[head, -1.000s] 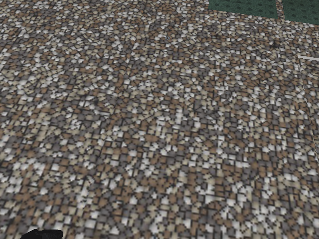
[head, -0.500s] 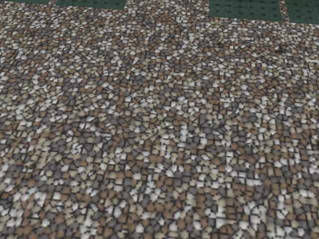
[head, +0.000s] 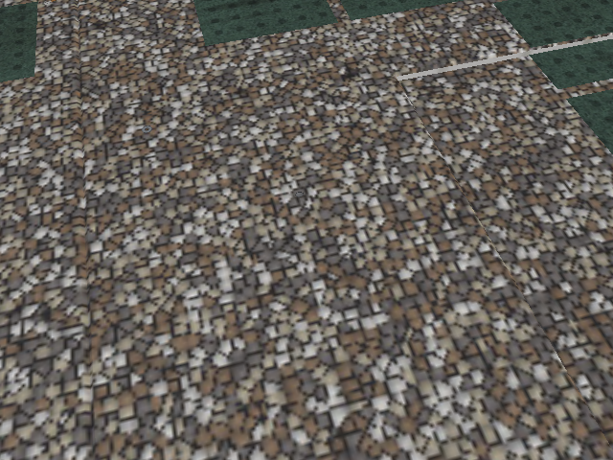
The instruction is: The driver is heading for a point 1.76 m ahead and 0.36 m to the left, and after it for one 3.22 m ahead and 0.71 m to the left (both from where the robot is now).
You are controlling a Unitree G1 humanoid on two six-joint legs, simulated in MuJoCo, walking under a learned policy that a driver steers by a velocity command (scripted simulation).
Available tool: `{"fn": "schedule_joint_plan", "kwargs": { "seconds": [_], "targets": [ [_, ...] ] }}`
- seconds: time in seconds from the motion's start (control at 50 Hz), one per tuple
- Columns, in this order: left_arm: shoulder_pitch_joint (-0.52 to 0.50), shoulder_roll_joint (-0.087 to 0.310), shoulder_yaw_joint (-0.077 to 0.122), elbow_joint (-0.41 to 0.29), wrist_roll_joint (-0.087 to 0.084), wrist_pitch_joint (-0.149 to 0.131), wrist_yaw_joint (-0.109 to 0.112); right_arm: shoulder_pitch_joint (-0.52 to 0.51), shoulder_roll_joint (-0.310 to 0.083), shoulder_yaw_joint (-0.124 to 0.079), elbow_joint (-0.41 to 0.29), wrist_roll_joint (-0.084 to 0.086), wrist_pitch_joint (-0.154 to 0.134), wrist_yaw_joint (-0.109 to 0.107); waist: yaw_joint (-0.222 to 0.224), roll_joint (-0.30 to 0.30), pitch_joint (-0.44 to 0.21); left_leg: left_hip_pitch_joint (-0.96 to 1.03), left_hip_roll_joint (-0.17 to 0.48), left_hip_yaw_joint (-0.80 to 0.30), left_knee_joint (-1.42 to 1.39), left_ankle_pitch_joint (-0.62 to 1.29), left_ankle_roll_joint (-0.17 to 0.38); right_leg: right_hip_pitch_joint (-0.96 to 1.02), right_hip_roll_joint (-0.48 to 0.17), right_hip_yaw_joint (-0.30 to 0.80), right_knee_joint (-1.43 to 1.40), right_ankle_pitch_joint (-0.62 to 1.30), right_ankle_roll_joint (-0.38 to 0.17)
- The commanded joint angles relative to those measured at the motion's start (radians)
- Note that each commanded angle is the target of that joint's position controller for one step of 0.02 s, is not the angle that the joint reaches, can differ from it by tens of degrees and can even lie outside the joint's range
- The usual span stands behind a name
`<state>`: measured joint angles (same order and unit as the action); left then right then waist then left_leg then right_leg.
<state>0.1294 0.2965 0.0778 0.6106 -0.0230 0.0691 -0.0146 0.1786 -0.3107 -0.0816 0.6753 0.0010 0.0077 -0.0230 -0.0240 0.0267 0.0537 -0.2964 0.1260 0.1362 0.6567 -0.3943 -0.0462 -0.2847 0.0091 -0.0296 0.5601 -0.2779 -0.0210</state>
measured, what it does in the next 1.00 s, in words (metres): steps on the spot, turning left: left foot, then right foot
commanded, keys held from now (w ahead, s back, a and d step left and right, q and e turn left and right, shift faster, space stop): no key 0.02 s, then q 0.86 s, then no key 0.12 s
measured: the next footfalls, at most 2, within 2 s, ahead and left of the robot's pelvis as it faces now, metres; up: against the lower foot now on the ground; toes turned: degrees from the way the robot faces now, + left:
left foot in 0.48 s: +0.00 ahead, +0.11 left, +0.00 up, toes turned +10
right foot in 1.00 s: +0.09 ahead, -0.10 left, +0.00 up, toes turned +29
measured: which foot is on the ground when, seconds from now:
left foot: up 0.00-0.46, down 0.48-1.00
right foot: down 0.00-0.50, up 0.52-0.98, down 1.00-1.00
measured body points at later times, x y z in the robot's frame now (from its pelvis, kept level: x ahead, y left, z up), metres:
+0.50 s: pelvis -0.01 +0.01 +0.00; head +0.02 +0.03 +0.45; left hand +0.13 +0.30 -0.11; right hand +0.15 -0.26 -0.09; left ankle -0.04 +0.11 -0.73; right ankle +0.00 -0.10 -0.73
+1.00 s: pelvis +0.00 +0.00 +0.01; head +0.03 +0.01 +0.45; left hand +0.04 +0.32 -0.09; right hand +0.27 -0.20 -0.08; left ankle -0.04 +0.11 -0.73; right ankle +0.06 -0.11 -0.73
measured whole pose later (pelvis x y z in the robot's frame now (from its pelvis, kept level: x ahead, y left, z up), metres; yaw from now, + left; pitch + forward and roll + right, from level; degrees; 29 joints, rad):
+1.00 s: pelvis +0.00 +0.00 +0.01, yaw +24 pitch +1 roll -1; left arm 0.13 0.30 0.08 0.73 0.00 -0.02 0.00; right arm 0.16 -0.33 -0.06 0.61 0.01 0.05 -0.03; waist -0.01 0.01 0.04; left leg -0.28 -0.11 -0.23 0.56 -0.27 0.02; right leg -0.26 0.04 0.07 0.49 -0.23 0.04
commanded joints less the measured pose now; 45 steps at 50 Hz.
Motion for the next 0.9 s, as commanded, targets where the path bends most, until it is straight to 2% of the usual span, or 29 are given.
{"fn": "schedule_joint_plan", "kwargs": {
  "seconds": [0.02, 0.04, 0.06, 0.08, 0.1, 0.14, 0.16, 0.2, 0.24, 0.28, 0.32, 0.38, 0.42, 0.46, 0.48, 0.5, 0.52, 0.54, 0.56, 0.58, 0.6, 0.62, 0.68, 0.76, 0.82, 0.9],
  "targets": [
    [0.144, 0.240, 0.062, -0.063, 0.048, -0.039, 0.010, -0.056, -0.085, -0.015, -0.100, -0.031, -0.020, -0.003, 0.106, -0.254, -0.241, -0.376, -0.093, -0.148, 0.512, -0.330, -0.039, 0.323, -0.426, 0.525, -0.172, 0.775, -0.355],
    [0.101, 0.195, 0.043, -0.052, 0.052, -0.058, 0.007, -0.069, -0.119, -0.025, -0.088, 0.001, -0.011, -0.007, 0.083, -0.179, -0.190, -0.372, -0.065, -0.174, 0.561, -0.254, -0.031, 0.273, -0.369, 0.406, -0.185, 0.687, -0.322],
    [0.036, 0.147, 0.029, -0.043, 0.038, -0.067, 0.011, -0.048, -0.117, -0.027, -0.066, 0.007, -0.004, -0.011, 0.049, -0.152, -0.156, -0.363, -0.051, -0.182, 0.525, -0.170, -0.024, 0.239, -0.300, 0.323, -0.189, 0.589, -0.260],
    [-0.007, 0.101, 0.011, -0.040, 0.024, -0.069, 0.016, -0.027, -0.113, -0.027, -0.040, -0.001, 0.003, -0.016, 0.031, -0.132, -0.146, -0.340, -0.038, -0.187, 0.486, -0.104, -0.030, 0.221, -0.261, 0.272, -0.191, 0.547, -0.217],
    [-0.040, 0.070, -0.005, -0.031, 0.023, -0.071, 0.020, 0.004, -0.102, -0.025, -0.023, -0.008, 0.009, -0.016, 0.008, -0.142, -0.145, -0.266, -0.040, -0.182, 0.468, -0.029, -0.040, 0.169, -0.232, 0.218, -0.195, 0.590, -0.205],
    [-0.052, 0.025, -0.025, -0.006, 0.042, -0.077, 0.025, 0.059, -0.065, -0.012, 0.010, 0.001, 0.012, -0.005, -0.014, -0.155, -0.163, -0.149, -0.043, -0.176, 0.373, 0.050, -0.051, 0.131, -0.199, 0.138, -0.210, 0.580, -0.192],
    [-0.057, 0.025, -0.026, 0.003, 0.047, -0.079, 0.026, 0.055, -0.051, -0.003, 0.013, 0.006, 0.013, -0.001, -0.008, -0.155, -0.153, -0.113, -0.039, -0.174, 0.286, 0.066, -0.051, 0.128, -0.187, 0.113, -0.213, 0.536, -0.182],
    [-0.045, 0.056, -0.018, 0.022, 0.053, -0.078, 0.030, 0.005, -0.046, 0.007, -0.002, 0.007, 0.015, 0.002, 0.027, -0.156, -0.121, -0.070, -0.042, -0.167, 0.161, 0.055, -0.044, 0.123, -0.203, 0.122, -0.229, 0.442, -0.189],
    [-0.030, 0.112, -0.001, 0.040, 0.049, -0.069, 0.033, -0.015, -0.085, 0.001, -0.019, 0.011, 0.019, 0.001, 0.047, -0.159, -0.088, -0.083, -0.051, -0.153, 0.130, 0.000, -0.039, 0.130, -0.245, 0.167, -0.235, 0.365, -0.217],
    [-0.023, 0.140, 0.010, 0.050, 0.039, -0.059, 0.036, -0.014, -0.104, -0.004, -0.029, 0.017, 0.022, -0.002, 0.056, -0.148, -0.055, -0.125, -0.054, -0.149, 0.137, -0.049, -0.032, 0.143, -0.285, 0.210, -0.237, 0.322, -0.239],
    [-0.022, 0.143, 0.015, 0.057, 0.032, -0.052, 0.040, -0.008, -0.094, -0.002, -0.034, 0.018, 0.022, -0.003, 0.057, -0.133, -0.045, -0.157, -0.053, -0.146, 0.155, -0.083, -0.025, 0.170, -0.316, 0.232, -0.230, 0.359, -0.251],
    [-0.038, 0.138, 0.020, 0.060, 0.029, -0.044, 0.047, 0.010, -0.072, 0.002, -0.037, 0.018, 0.022, 0.006, 0.045, -0.122, -0.076, -0.140, -0.058, -0.127, 0.142, -0.100, -0.012, 0.211, -0.333, 0.205, -0.195, 0.505, -0.250],
    [-0.056, 0.140, 0.024, 0.061, 0.023, -0.037, 0.051, 0.029, -0.064, 0.003, -0.037, 0.021, 0.023, 0.017, 0.029, -0.126, -0.102, -0.090, -0.073, -0.100, 0.070, -0.060, 0.005, 0.222, -0.325, 0.162, -0.159, 0.561, -0.230],
    [-0.073, 0.142, 0.028, 0.065, 0.007, -0.029, 0.056, 0.073, -0.061, 0.000, -0.026, 0.021, 0.022, 0.028, -0.006, -0.131, -0.121, 0.013, -0.105, -0.063, -0.115, 0.094, 0.042, 0.198, -0.292, 0.099, -0.091, 0.520, -0.176],
    [-0.036, 0.132, 0.029, 0.082, -0.001, -0.029, 0.055, 0.084, -0.091, -0.009, -0.029, 0.013, 0.020, 0.027, -0.011, -0.089, -0.119, 0.088, -0.102, -0.110, -0.233, 0.267, 0.079, 0.146, -0.245, 0.049, -0.018, 0.384, -0.108],
    [-0.022, 0.089, 0.021, 0.071, 0.027, -0.036, 0.052, 0.105, -0.192, -0.035, -0.042, 0.007, 0.018, 0.013, 0.015, 0.123, -0.138, 0.241, 0.061, -0.362, -0.290, 0.578, 0.153, -0.048, -0.144, -0.065, 0.214, 0.129, -0.005],
    [-0.138, 0.067, 0.010, 0.008, 0.048, -0.044, 0.056, 0.130, -0.258, -0.049, -0.054, -0.013, 0.006, 0.018, -0.032, 0.302, -0.115, 0.273, 0.268, -0.663, -0.319, 0.804, 0.364, -0.298, 0.035, -0.048, 0.415, -0.369, 0.064],
    [-0.154, 0.098, 0.022, 0.012, 0.043, -0.046, 0.054, 0.132, -0.211, -0.035, -0.066, -0.028, -0.013, 0.023, -0.052, 0.149, -0.151, 0.287, 0.266, -0.635, -0.324, 0.793, 0.418, -0.339, 0.012, 0.078, 0.588, -0.424, 0.072],
    [-0.119, 0.111, 0.029, 0.026, 0.024, -0.045, 0.048, 0.086, -0.192, -0.029, -0.066, -0.022, -0.027, 0.022, -0.014, 0.095, -0.132, 0.271, 0.212, -0.538, -0.310, 0.747, 0.370, -0.353, -0.011, 0.104, 0.632, -0.339, 0.068],
    [-0.086, 0.114, 0.034, 0.050, 0.021, -0.044, 0.050, 0.031, -0.183, -0.031, -0.074, -0.005, -0.029, 0.018, 0.012, 0.040, -0.116, 0.261, 0.148, -0.476, -0.305, 0.674, 0.314, -0.361, -0.022, 0.107, 0.614, -0.257, 0.072],
    [-0.077, 0.125, 0.038, 0.057, 0.028, -0.042, 0.054, 0.001, -0.163, -0.024, -0.081, 0.012, -0.026, 0.012, 0.021, 0.038, -0.104, 0.263, 0.128, -0.459, -0.304, 0.666, 0.287, -0.372, -0.032, 0.114, 0.589, -0.195, 0.082],
    [-0.065, 0.116, 0.037, 0.064, 0.029, -0.043, 0.054, -0.002, -0.153, -0.016, -0.085, 0.015, -0.022, 0.006, 0.029, 0.057, -0.117, 0.240, 0.100, -0.434, -0.304, 0.701, 0.281, -0.330, -0.022, 0.106, 0.601, -0.148, 0.096],
    [-0.049, 0.098, 0.032, 0.066, 0.018, -0.048, 0.051, 0.014, -0.154, -0.017, -0.096, 0.008, -0.010, -0.002, 0.023, 0.075, -0.130, 0.252, 0.069, -0.421, -0.307, 0.676, 0.282, -0.305, -0.002, 0.098, 0.526, -0.084, 0.120],
    [-0.082, 0.093, 0.027, 0.053, 0.018, -0.058, 0.053, 0.027, -0.179, -0.028, -0.102, 0.009, 0.005, -0.012, -0.001, 0.103, -0.111, 0.244, 0.057, -0.477, -0.302, 0.536, 0.280, -0.279, 0.005, 0.114, 0.339, -0.068, 0.136],
    [-0.083, 0.096, 0.027, 0.050, 0.015, -0.068, 0.047, 0.012, -0.191, -0.033, -0.114, 0.007, 0.013, -0.010, -0.006, 0.127, -0.099, 0.182, 0.047, -0.528, -0.295, 0.451, 0.280, -0.210, 0.019, 0.121, 0.238, -0.082, 0.131],
    [-0.050, 0.108, 0.031, 0.053, 0.008, -0.088, 0.031, -0.028, -0.186, -0.033, -0.130, 0.009, 0.023, -0.002, 0.000, 0.149, -0.124, 0.167, 0.043, -0.597, -0.253, 0.511, 0.273, -0.120, 0.034, 0.120, 0.124, -0.098, 0.110]
  ]
}}
Keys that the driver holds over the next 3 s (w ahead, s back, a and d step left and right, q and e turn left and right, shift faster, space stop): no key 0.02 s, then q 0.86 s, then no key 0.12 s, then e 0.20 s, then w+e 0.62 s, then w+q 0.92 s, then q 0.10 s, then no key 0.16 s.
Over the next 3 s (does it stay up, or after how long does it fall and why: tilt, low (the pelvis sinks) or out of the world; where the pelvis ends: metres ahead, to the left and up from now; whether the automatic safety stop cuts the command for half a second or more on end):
stays up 0.83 0.01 0.02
